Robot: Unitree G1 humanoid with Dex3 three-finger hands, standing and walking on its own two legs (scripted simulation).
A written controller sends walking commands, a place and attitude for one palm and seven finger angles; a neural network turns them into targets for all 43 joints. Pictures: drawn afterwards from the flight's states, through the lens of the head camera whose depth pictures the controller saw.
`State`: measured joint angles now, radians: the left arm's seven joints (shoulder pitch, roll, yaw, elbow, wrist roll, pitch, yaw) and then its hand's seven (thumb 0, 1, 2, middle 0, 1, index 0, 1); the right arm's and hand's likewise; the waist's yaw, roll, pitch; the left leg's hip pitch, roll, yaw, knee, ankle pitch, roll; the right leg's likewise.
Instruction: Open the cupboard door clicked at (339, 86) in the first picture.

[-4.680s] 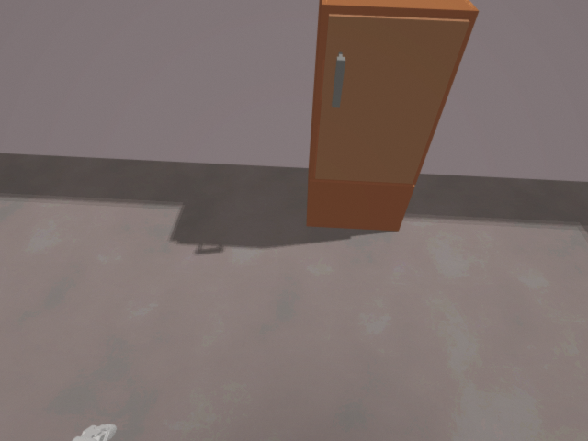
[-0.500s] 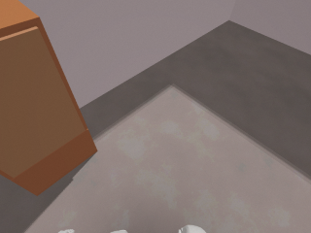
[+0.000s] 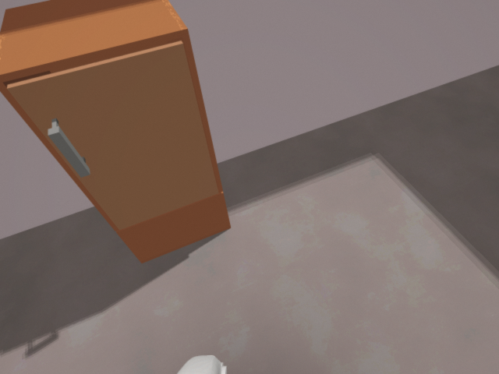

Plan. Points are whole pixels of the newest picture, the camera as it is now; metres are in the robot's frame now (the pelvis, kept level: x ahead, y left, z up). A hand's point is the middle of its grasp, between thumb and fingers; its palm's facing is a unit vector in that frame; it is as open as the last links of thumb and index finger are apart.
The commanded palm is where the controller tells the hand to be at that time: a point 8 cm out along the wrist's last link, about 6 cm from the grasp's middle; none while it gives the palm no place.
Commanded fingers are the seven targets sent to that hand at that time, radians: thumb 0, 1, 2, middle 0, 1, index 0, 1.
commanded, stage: turn to face it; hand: left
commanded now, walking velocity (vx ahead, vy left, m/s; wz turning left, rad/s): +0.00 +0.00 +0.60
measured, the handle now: (70, 148) +0.60 +0.50 -0.04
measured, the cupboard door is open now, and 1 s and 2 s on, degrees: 0 0 0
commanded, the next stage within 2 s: take the last steps up to it in 0.68 s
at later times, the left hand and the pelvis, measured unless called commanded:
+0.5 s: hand out of the picture +0.04 +0.25 -0.16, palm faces +0.29 -0.92 -0.27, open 7.4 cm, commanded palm none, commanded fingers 0.00 0.90 0.90 -0.20 -0.30 -0.20 -0.30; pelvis +0.00 +0.02 -0.01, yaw +15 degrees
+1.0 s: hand out of the picture -0.08 +0.20 -0.19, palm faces +0.48 -0.85 -0.20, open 7.4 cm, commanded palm none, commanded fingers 0.00 0.90 0.90 -0.20 -0.30 -0.20 -0.30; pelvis +0.00 +0.02 -0.01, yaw +26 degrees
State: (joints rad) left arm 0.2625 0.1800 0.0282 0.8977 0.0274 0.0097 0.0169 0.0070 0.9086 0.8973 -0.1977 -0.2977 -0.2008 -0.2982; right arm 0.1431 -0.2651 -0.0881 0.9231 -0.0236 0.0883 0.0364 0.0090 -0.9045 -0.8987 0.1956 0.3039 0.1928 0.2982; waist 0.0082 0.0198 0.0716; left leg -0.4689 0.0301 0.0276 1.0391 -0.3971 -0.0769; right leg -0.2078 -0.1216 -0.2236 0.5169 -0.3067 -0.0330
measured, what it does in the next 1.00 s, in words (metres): steps on the spot, turning left: left foot, then right foot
